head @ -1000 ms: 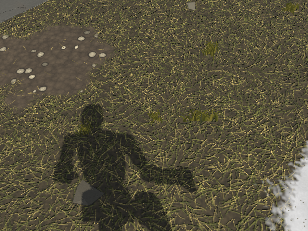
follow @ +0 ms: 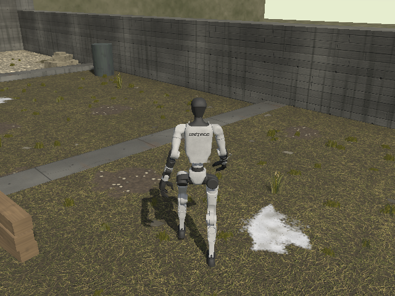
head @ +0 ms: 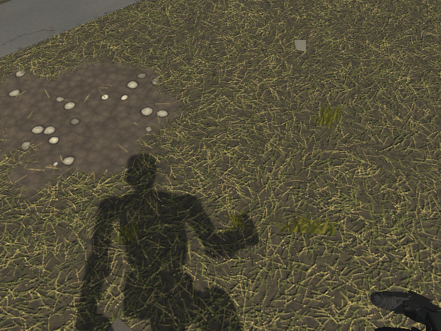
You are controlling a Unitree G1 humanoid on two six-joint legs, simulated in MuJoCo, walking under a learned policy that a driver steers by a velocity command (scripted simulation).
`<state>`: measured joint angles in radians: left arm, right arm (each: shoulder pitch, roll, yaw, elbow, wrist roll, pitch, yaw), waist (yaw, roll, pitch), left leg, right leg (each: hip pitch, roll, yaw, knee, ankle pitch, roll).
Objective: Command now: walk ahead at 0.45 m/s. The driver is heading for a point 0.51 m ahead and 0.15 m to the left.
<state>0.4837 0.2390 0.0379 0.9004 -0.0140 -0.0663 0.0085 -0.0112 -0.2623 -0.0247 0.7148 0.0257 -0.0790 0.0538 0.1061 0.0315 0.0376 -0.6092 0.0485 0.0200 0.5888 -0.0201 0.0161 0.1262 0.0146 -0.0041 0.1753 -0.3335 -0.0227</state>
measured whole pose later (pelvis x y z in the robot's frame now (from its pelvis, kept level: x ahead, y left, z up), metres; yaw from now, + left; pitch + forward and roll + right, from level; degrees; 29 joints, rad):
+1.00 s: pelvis +0.47 +0.00 +0.00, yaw +3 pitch +0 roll -2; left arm 0.16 0.23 0.02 0.90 0.02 -0.05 -0.01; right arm 0.17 -0.27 -0.03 0.86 -0.02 0.03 -0.03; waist 0.01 0.04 0.02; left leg -0.32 0.07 -0.05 0.53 -0.19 -0.02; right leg -0.26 0.05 -0.07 0.44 -0.18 -0.04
